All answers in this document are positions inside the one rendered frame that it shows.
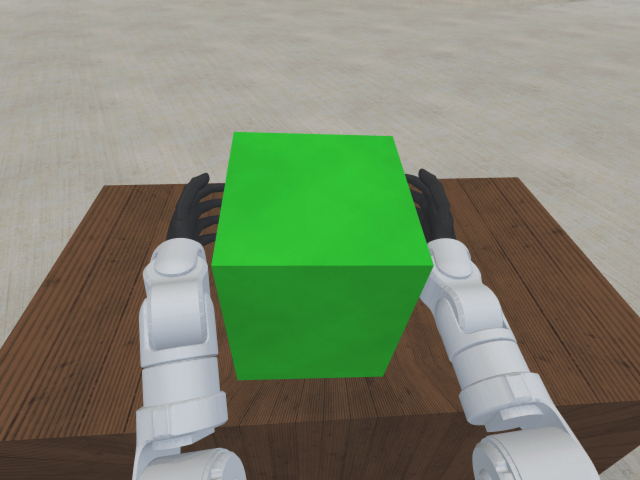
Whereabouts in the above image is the right robot forearm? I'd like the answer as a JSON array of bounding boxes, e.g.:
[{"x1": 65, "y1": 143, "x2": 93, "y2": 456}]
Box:
[{"x1": 420, "y1": 238, "x2": 600, "y2": 480}]

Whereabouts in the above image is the carton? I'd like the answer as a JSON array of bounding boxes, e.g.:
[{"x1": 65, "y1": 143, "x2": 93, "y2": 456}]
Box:
[{"x1": 211, "y1": 132, "x2": 434, "y2": 380}]

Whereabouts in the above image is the left robot upper arm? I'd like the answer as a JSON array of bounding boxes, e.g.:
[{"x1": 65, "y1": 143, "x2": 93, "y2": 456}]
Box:
[{"x1": 138, "y1": 448, "x2": 246, "y2": 480}]

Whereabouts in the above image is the pedestal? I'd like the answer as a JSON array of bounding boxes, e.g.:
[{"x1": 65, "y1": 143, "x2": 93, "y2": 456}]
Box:
[{"x1": 0, "y1": 177, "x2": 640, "y2": 480}]

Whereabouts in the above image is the left robot forearm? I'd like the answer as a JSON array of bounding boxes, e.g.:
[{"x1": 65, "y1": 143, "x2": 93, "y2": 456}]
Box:
[{"x1": 132, "y1": 238, "x2": 228, "y2": 480}]

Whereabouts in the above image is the right robot upper arm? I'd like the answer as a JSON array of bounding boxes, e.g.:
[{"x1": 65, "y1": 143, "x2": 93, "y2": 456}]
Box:
[{"x1": 472, "y1": 426, "x2": 598, "y2": 480}]

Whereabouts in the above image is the right robot hand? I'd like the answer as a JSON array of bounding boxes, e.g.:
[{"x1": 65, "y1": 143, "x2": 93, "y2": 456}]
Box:
[{"x1": 405, "y1": 169, "x2": 456, "y2": 244}]

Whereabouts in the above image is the left robot hand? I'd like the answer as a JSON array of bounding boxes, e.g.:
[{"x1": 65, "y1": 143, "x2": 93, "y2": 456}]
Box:
[{"x1": 166, "y1": 173, "x2": 225, "y2": 246}]

